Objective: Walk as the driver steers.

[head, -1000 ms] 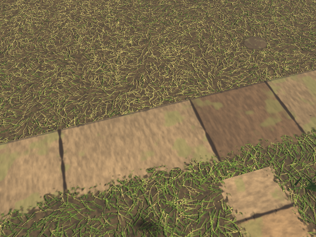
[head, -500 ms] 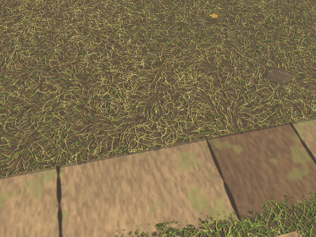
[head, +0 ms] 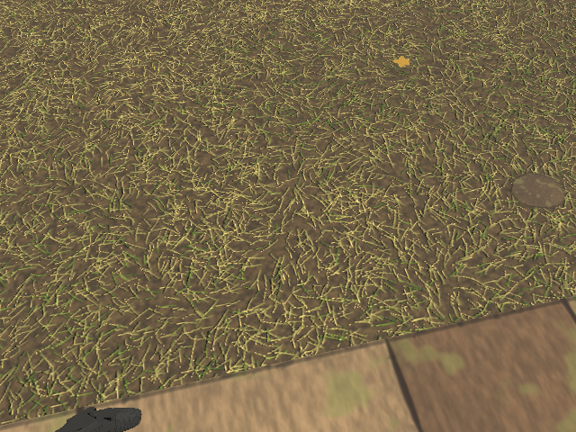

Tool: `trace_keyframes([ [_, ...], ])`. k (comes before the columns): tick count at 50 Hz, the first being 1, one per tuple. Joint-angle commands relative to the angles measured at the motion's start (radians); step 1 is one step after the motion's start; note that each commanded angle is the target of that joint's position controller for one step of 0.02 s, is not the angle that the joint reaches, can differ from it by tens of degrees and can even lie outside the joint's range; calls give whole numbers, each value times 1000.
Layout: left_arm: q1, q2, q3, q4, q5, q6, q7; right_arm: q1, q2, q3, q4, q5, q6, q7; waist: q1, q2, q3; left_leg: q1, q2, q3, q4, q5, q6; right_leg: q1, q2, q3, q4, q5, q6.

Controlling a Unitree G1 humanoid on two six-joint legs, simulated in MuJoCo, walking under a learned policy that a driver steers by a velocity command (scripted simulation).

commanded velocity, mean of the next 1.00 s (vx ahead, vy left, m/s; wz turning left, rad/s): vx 0.50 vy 0.00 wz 0.42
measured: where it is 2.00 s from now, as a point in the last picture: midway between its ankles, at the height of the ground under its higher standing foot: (146, 229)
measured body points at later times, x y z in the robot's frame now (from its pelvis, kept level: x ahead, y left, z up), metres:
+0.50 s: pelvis +0.25 +0.07 -0.01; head +0.29 +0.09 +0.44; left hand +0.22 +0.36 -0.14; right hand +0.51 -0.13 -0.09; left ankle +0.33 +0.17 -0.73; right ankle +0.11 -0.12 -0.67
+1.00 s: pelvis +0.54 +0.14 +0.00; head +0.56 +0.15 +0.45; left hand +0.64 +0.45 -0.08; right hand +0.68 -0.12 -0.12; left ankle +0.33 +0.17 -0.72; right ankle +0.69 +0.09 -0.73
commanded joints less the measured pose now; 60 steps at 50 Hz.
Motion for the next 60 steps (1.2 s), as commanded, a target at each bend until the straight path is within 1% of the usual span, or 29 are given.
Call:
trace_keyframes([
  [1, 258, 142, 47, 21, -4, 7, 17, -70, -132, -27, -117, 19, -33, -2, 152, -144, -176, -562, 90, -37, 365, 60, 10, 609, -348, 461, -263, -150, -179],
  [3, 161, 91, 32, 27, 5, 0, 13, -86, -105, -37, -122, 4, -11, -3, 89, -137, -66, -474, 142, -39, 275, 161, 6, 395, -279, 291, -343, -45, -150],
  [5, 128, 99, 39, 38, 7, -10, 12, -68, -58, -32, -126, 6, 16, 0, 58, -133, -31, -422, 156, -29, 244, 198, -4, 304, -269, 193, -400, 36, -156],
  [7, 125, 124, 49, 55, 9, -18, 16, -92, -46, -33, -148, 0, 31, -2, 46, -102, -7, -451, 161, -34, 195, 260, -15, 287, -271, 115, -429, 110, -165],
  [13, 164, 174, 65, 88, 3, -2, 35, -260, -21, -21, -208, -6, 21, 32, 98, -64, 35, -444, 142, 41, -131, 525, -10, 347, -241, -85, -440, 179, -136],
  [18, 223, 218, 82, 120, -23, 30, 37, -373, -39, -23, -276, -6, 26, 57, 125, -64, 70, -467, 117, 99, -261, 426, 35, 513, -294, -134, -374, 255, -108],
  [20, 209, 246, 90, 118, -33, 44, 39, -340, -68, -38, -287, -9, 31, 60, 87, -92, 28, -375, 62, 152, -273, 321, 72, 552, -296, -165, -255, 544, -86],
  [21, 197, 257, 94, 115, -39, 52, 41, -262, -94, -55, -274, -8, 34, 59, 38, -102, -24, -264, 18, 184, -282, 284, 96, 550, -284, -184, -129, 701, -73],
  [22, 180, 249, 89, 111, -43, 60, 42, -108, -139, -84, -233, -4, 36, 52, -50, -83, -102, -52, -38, 206, -345, 333, 130, 489, -245, -216, 77, 750, -44],
  [23, 196, 209, 73, 97, -20, 56, 45, 66, -225, -122, -187, 0, 45, 32, -118, 10, -194, 258, 23, 56, -368, 351, 182, 254, -202, -221, 382, 498, 7],
  [24, 275, 56, 26, 36, 21, 30, 35, 24, -340, -134, -196, 8, 37, 25, 14, 288, -250, 540, 271, -516, -484, 175, 357, -200, 5, -137, 729, -406, 71],
  [25, 189, 127, 31, 27, -17, -10, 22, 43, -264, -107, -237, -3, 16, 35, -51, 160, -382, 593, 346, -765, -634, 52, 399, -303, 27, 109, 841, -467, 54],
  [26, 97, 179, 44, -3, -54, -29, 15, 14, -203, -89, -226, -12, -1, 40, -62, 97, -249, 522, 328, -635, -653, 132, 346, -388, -16, 115, 832, -369, 29],
  [27, 87, 165, 39, -2, -43, -41, 19, -37, -177, -80, -229, -9, -9, 40, -23, 36, -172, 389, 285, -507, -640, 232, 311, -358, -61, 115, 750, -280, 12],
  [28, 93, 168, 44, 11, -15, -41, 28, -110, -144, -70, -242, -11, -10, 37, 20, 3, -123, 255, 246, -409, -641, 340, 282, -287, -93, 118, 662, -222, 16],
  [29, 114, 178, 51, 18, -6, -31, 28, -153, -118, -59, -261, -22, -10, 32, 55, 18, -107, 164, 218, -350, -659, 425, 271, -213, -114, 126, 611, -184, 18],
  [32, 133, 145, 48, 23, 5, 4, 24, -154, -122, -57, -263, -21, -18, 18, 79, 13, -87, 59, 192, -255, -702, 574, 276, -155, -112, 100, 494, -115, 56],
  [38, -47, 91, 21, -21, -1, 7, 11, -67, -135, -56, -211, -17, -18, -5, 5, 47, -18, 21, 127, -112, -730, 516, 202, -123, -67, 68, 101, 257, 83],
  [44, -159, 115, 21, -68, -10, -12, -16, 17, -144, -57, -149, -12, -9, -7, -36, 56, 38, 201, 214, -177, -664, 520, 193, -189, -41, 70, -46, 208, 28],
  [47, -90, 139, 31, -57, -11, -19, -23, 5, -158, -62, -140, -13, 5, -13, 9, 89, 8, 266, 230, -184, -579, 738, 165, -93, -10, 40, -77, 87, -18],
  [48, 0, 161, 44, -32, -9, -20, -18, -16, -159, -61, -144, -12, 10, -14, 62, 91, -49, 258, 198, -154, -482, 912, 147, 43, 23, 7, -103, 92, -43],
  [49, 145, 201, 62, 4, -2, -21, -13, -29, -138, -50, -153, -18, 11, -13, 130, 72, -161, 182, 145, -112, -303, 951, 117, 277, -11, 32, -80, 143, -85],
  [50, 314, 268, 76, 24, 10, -20, -8, 5, -87, -29, -174, -39, 8, -13, 171, -62, -322, -56, 55, -67, 14, 651, 73, 608, -208, 276, -35, 159, -175],
  [51, 377, 285, 83, 63, 1, -11, -16, 125, -11, -9, -168, -14, -10, -7, 123, -344, -412, -400, -94, -56, 303, -65, 13, 863, -376, 722, -176, -91, -301],
  [52, 361, 195, 59, 60, -27, -9, -17, 45, -109, -24, -166, 1, -21, -4, 163, -219, -318, -519, -38, -124, 391, -76, 20, 820, -352, 745, -245, -281, -262],
  [53, 282, 164, 48, 47, -24, -2, -11, -64, -141, -33, -195, 10, -27, 0, 158, -143, -174, -565, 14, -82, 381, 21, 24, 681, -324, 600, -267, -261, -221],
  [54, 219, 153, 41, 34, -10, 4, -8, -120, -134, -31, -206, -2, -31, -1, 132, -65, -97, -533, 61, -43, 333, 103, 22, 538, -286, 498, -292, -154, -203],
  [56, 171, 124, 28, 30, 9, 2, -7, -115, -109, -36, -206, -17, -28, 1, 77, -79, -52, -444, 114, -33, 240, 182, 13, 384, -230, 387, -338, 9, -198],
  [60, 187, 156, 35, 57, -7, -6, 1, -133, -58, -23, -215, -23, -11, -2, 59, -94, -27, -444, 142, 5, 91, 247, -24, 311, -208, 260, -408, 168, -222],
])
